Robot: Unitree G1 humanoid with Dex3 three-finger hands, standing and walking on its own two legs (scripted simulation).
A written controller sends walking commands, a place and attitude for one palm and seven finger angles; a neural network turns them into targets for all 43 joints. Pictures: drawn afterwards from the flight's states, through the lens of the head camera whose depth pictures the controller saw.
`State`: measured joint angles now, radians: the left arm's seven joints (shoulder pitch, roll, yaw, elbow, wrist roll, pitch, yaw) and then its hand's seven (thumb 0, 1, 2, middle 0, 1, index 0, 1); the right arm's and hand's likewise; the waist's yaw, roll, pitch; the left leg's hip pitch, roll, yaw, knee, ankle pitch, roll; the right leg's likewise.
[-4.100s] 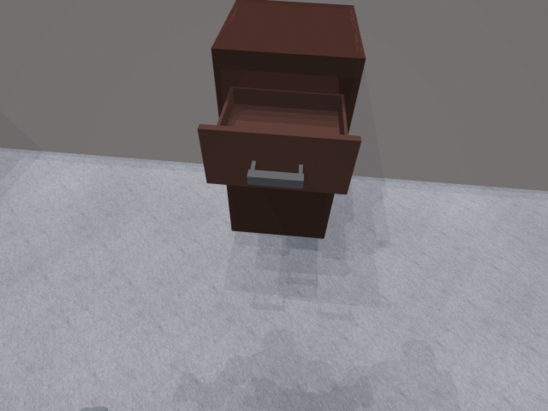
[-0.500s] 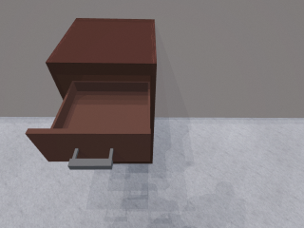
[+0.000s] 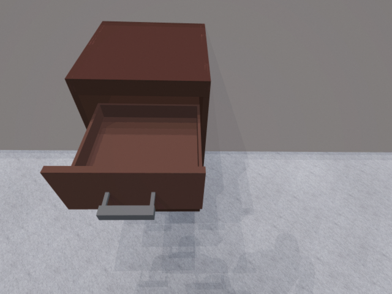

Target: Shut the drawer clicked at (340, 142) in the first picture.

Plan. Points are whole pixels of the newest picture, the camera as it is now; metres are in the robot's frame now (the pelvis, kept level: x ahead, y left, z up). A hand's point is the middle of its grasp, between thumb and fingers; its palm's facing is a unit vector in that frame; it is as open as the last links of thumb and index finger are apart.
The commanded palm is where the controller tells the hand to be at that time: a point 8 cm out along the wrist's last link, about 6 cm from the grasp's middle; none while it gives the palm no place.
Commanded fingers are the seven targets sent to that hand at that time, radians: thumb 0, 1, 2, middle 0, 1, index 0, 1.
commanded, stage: look again from close up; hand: left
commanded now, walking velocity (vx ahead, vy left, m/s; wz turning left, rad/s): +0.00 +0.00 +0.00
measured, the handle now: (128, 204) +0.34 +0.19 -0.07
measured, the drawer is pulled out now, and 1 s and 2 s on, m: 0.30 0.30 0.30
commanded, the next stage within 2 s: raise the hand and make a fist in 0.24 s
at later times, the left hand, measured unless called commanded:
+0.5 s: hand (98, 277) +0.16 +0.20 -0.05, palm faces +0.24 -0.96 -0.14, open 7.2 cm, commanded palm +0.09 +0.25 -0.05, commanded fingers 0.00 0.90 0.90 -0.38 -0.50 -0.38 -0.50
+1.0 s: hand (118, 281) +0.16 +0.16 -0.03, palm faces +0.02 -1.00 -0.05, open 4.7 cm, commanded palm +0.11 +0.23 -0.02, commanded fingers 0.00 0.90 0.90 -0.88 -1.04 -0.88 -1.04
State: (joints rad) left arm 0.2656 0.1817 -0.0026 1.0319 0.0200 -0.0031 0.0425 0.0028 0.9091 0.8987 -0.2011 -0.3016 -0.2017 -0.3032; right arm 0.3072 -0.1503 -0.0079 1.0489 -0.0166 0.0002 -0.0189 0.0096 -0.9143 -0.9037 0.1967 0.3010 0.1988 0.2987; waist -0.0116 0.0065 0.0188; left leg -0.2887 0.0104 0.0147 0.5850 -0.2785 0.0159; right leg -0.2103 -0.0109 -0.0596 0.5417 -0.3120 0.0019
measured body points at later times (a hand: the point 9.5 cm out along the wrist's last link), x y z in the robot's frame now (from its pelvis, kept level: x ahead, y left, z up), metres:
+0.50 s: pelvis +0.00 +0.02 -0.01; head +0.01 +0.02 +0.44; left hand +0.15 +0.25 -0.03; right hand +0.11 -0.21 -0.12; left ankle +0.02 +0.11 -0.73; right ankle +0.00 -0.09 -0.73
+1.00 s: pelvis -0.02 -0.03 -0.09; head +0.03 -0.02 +0.36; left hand +0.15 +0.21 -0.02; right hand +0.19 -0.23 -0.16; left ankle +0.02 +0.11 -0.73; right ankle +0.00 -0.10 -0.73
